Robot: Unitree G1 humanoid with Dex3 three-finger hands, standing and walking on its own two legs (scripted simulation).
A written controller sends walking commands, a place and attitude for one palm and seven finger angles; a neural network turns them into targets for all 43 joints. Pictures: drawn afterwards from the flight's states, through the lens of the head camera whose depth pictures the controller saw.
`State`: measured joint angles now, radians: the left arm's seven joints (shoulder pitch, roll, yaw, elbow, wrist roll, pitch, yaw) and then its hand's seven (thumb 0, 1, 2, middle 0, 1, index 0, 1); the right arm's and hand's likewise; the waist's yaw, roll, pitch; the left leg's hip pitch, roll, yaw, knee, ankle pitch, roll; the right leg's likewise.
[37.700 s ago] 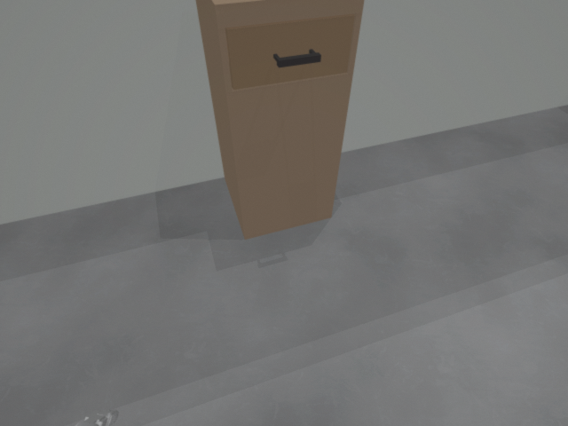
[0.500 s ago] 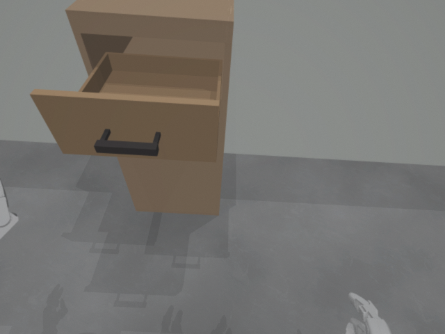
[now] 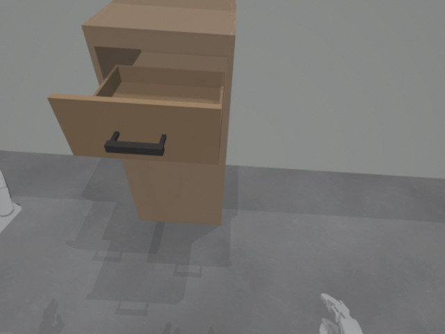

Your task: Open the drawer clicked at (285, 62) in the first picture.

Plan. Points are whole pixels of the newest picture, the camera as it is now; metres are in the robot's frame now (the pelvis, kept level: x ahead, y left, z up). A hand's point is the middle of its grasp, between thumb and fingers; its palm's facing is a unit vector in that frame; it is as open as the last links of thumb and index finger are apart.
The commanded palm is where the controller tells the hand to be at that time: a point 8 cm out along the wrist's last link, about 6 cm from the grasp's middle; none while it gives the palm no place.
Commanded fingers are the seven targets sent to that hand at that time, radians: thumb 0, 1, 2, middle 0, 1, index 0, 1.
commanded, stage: let the arm hang, fingers relaxed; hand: left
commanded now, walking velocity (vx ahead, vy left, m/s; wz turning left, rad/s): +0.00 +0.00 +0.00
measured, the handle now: (137, 142) +0.52 +0.22 +0.06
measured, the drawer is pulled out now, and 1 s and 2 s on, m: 0.29 0.29 0.29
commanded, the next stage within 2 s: look to check the result in 1.14 s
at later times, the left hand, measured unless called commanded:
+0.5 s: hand out of the picture -0.04 +0.21 -0.16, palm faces +0.05 -0.97 -0.23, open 7.0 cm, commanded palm none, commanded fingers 0.00 0.90 0.90 -0.20 -0.30 -0.20 -0.30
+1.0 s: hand out of the picture +0.03 +0.18 -0.15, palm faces +0.01 -0.98 -0.22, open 7.4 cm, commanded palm none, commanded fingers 0.00 0.90 0.90 -0.20 -0.30 -0.20 -0.30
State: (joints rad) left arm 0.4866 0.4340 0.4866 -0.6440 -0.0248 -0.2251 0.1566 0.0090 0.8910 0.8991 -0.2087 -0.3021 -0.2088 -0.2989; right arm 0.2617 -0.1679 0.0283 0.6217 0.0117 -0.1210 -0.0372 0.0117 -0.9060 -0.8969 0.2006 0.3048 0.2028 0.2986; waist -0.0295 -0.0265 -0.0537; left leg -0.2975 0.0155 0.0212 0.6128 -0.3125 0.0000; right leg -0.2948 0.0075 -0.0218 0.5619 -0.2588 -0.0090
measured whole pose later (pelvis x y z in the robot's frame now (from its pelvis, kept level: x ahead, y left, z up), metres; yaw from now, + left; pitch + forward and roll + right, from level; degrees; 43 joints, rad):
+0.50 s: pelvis -0.02 +0.01 +0.01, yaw +2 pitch -1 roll -1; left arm 0.35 0.23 0.02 1.00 0.01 0.04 0.01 -0.02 0.98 0.90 -0.20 -0.30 -0.20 -0.30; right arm 0.32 -0.19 -0.01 1.00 -0.02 0.04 -0.01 0.01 -0.91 -0.90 0.20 0.30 0.20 0.30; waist 0.01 -0.01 0.07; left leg -0.25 0.00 0.00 0.48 -0.21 0.01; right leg -0.24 -0.01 -0.05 0.44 -0.19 -0.01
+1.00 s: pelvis -0.01 +0.00 +0.02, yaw +0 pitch -2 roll +0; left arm 0.20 0.17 0.01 1.10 0.01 0.00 0.02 0.00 0.91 0.90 -0.20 -0.30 -0.20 -0.30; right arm 0.27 -0.17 -0.02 1.11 -0.01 0.01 -0.02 0.00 -0.91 -0.90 0.20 0.30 0.20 0.30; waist -0.02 0.02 0.05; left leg -0.17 0.00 0.02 0.40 -0.19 0.00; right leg -0.19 0.00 -0.02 0.41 -0.18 -0.01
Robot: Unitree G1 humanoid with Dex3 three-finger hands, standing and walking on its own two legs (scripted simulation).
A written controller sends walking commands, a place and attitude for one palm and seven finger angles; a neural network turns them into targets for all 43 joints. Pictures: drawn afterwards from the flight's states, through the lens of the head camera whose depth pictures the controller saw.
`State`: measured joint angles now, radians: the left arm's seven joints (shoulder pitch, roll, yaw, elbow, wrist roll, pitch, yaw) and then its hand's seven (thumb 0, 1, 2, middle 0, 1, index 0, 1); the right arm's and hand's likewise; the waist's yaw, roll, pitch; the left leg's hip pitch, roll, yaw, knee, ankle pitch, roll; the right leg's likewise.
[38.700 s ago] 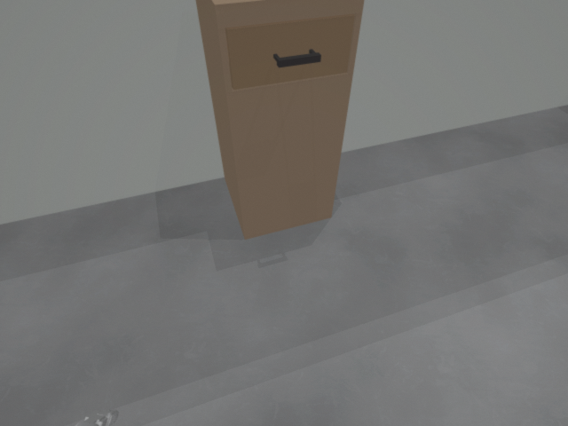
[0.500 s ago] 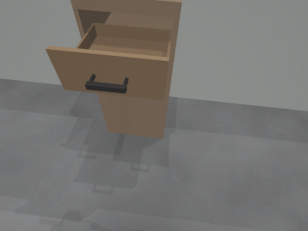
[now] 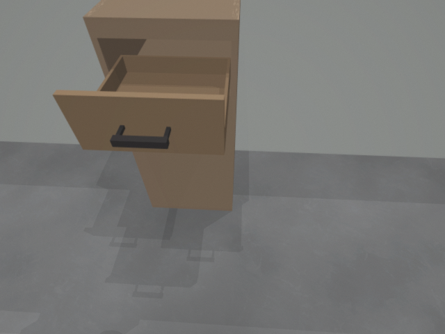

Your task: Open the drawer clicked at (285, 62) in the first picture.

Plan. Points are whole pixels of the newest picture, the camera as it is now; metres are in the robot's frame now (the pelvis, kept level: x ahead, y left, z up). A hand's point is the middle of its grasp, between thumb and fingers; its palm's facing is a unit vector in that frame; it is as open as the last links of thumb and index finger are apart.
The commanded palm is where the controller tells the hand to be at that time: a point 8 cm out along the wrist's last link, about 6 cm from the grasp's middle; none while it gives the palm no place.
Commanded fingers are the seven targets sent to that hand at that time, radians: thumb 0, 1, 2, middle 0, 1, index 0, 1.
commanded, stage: let the arm hang, fingers relaxed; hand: left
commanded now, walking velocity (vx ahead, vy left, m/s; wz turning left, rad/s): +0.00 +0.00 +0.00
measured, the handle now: (142, 136) +0.53 +0.22 +0.04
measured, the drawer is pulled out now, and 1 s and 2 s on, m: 0.29 0.29 0.29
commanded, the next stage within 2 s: look to check the result in 0.14 s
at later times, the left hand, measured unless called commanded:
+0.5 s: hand out of the picture +0.03 +0.20 -0.17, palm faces +0.00 -0.96 -0.27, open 7.4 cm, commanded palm none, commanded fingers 0.00 0.90 0.90 -0.20 -0.30 -0.20 -0.30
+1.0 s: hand out of the picture +0.08 +0.22 -0.16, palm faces -0.01 -0.95 -0.31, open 7.4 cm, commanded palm none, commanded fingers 0.00 0.90 0.90 -0.20 -0.30 -0.20 -0.30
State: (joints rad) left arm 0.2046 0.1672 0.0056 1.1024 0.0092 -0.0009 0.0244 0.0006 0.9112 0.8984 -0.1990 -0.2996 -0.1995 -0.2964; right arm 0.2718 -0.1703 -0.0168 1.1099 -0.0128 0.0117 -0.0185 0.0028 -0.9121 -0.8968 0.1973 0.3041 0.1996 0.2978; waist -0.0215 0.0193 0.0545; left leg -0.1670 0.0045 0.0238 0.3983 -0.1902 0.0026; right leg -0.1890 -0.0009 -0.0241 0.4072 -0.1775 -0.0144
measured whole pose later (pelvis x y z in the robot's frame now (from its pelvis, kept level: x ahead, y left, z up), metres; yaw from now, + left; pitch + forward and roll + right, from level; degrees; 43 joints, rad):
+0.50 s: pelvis +0.01 +0.00 +0.00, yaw +0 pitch -2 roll +0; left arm 0.21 0.22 0.02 1.13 0.01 0.00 0.02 0.00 0.91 0.90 -0.20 -0.30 -0.20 -0.30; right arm 0.24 -0.21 -0.03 1.12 -0.01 0.01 -0.02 0.00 -0.91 -0.90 0.20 0.30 0.20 0.30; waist -0.02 0.03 0.08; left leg -0.15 0.02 0.02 0.37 -0.18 -0.01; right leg -0.16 0.01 -0.02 0.36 -0.16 -0.02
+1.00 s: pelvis +0.02 -0.01 +0.00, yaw +0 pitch -2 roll +0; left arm 0.13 0.26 0.03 1.12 0.01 -0.01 0.01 0.00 0.91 0.90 -0.20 -0.30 -0.20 -0.30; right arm 0.15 -0.27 -0.02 1.11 -0.01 0.01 -0.01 0.00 -0.91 -0.90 0.20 0.30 0.20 0.30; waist -0.02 0.02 0.08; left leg -0.12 0.01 0.02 0.32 -0.18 -0.01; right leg -0.14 0.01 -0.03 0.33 -0.16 -0.02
